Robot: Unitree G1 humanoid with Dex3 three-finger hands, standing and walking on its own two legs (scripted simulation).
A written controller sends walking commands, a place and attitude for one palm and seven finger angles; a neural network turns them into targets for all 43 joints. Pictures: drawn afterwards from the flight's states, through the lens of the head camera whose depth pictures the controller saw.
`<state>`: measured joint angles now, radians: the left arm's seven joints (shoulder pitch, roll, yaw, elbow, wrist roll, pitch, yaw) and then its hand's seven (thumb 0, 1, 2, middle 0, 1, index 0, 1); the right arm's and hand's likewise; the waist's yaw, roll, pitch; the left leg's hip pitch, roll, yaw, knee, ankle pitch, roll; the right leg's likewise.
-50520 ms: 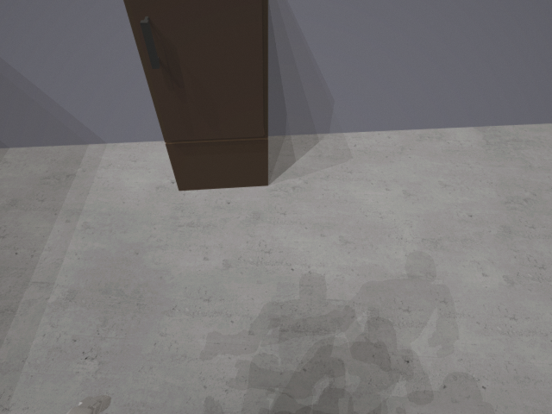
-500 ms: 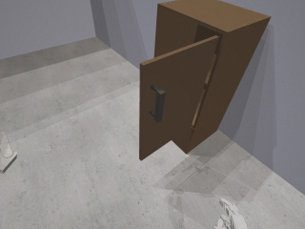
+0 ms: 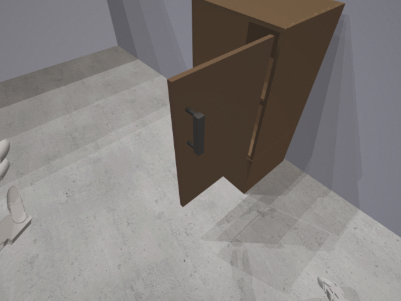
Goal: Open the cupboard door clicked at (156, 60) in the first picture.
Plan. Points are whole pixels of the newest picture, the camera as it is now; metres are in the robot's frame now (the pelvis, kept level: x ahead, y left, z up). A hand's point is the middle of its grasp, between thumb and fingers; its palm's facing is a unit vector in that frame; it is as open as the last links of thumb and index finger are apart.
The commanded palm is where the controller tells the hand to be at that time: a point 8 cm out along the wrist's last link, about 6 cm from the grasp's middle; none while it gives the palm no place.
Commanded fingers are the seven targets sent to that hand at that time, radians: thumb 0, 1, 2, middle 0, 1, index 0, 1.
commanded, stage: stop stepping back and stand still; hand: left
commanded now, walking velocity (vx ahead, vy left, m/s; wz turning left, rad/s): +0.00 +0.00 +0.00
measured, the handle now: (194, 131) +0.57 +0.05 -0.01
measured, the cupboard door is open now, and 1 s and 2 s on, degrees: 91 91 91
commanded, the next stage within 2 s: let the arm hang, fingers relaxed in 0.10 s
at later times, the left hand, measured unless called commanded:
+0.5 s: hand out of the picture +0.04 +0.18 -0.16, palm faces +0.02 -0.98 -0.19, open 7.3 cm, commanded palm none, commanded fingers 0.00 0.90 0.90 -0.20 -0.30 -0.20 -0.30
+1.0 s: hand out of the picture -0.02 +0.20 -0.16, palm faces +0.06 -0.97 -0.23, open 7.4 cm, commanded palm none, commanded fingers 0.00 0.90 0.90 -0.20 -0.30 -0.20 -0.30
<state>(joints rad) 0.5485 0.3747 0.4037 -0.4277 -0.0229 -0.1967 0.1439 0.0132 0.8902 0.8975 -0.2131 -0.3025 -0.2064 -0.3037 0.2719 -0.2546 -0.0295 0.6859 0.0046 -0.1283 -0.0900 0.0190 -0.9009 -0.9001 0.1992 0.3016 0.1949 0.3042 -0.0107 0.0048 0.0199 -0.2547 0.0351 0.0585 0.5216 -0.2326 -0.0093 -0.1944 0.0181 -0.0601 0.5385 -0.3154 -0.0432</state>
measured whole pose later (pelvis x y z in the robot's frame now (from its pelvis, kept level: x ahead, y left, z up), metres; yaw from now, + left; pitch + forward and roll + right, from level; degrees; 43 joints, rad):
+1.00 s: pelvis -0.02 +0.02 +0.01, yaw +2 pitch -2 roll +0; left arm 0.25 0.17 0.01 1.15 0.01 0.01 0.02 0.00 0.91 0.90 -0.20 -0.30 -0.19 -0.30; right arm 0.25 -0.14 0.01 1.16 -0.02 0.03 -0.03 0.01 -0.91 -0.90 0.20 0.30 0.20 0.30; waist 0.00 0.03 0.06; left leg -0.23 0.00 0.03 0.40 -0.14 0.01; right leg -0.15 -0.01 -0.09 0.41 -0.23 -0.02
